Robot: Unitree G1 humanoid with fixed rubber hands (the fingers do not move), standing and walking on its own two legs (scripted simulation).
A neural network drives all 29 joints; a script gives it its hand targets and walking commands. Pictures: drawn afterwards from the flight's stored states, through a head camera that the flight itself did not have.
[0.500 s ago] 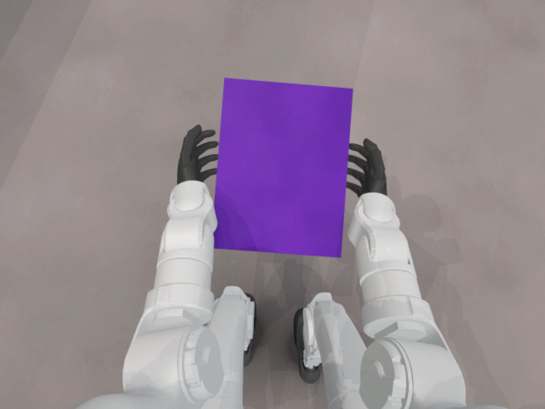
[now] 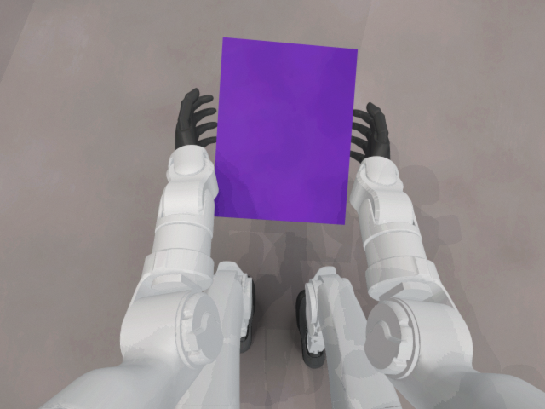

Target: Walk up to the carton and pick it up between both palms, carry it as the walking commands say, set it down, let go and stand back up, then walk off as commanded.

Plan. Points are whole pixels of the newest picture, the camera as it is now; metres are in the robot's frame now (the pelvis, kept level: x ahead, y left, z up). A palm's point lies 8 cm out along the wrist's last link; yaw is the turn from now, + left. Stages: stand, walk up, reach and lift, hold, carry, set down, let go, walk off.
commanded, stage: set down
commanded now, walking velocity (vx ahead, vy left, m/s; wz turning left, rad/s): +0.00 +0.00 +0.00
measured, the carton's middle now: (279, 145) +0.49 +0.01 -0.17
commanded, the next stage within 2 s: none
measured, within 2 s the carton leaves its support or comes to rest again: neither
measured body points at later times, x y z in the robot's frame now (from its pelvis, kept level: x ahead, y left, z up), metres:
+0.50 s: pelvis -0.01 -0.01 -0.07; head +0.29 +0.00 +0.27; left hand +0.50 +0.14 -0.17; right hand +0.47 -0.13 -0.19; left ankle +0.11 +0.10 -0.55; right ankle +0.07 -0.10 -0.55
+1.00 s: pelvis -0.03 +0.00 -0.13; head +0.34 +0.00 +0.10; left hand +0.52 +0.14 -0.30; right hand +0.51 -0.13 -0.30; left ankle +0.11 +0.10 -0.55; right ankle +0.07 -0.10 -0.55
